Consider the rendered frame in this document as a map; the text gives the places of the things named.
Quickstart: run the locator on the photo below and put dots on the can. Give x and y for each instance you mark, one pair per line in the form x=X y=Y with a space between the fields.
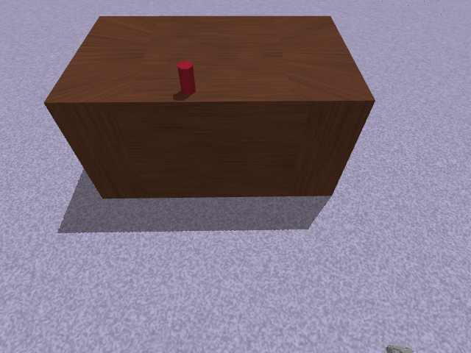
x=186 y=74

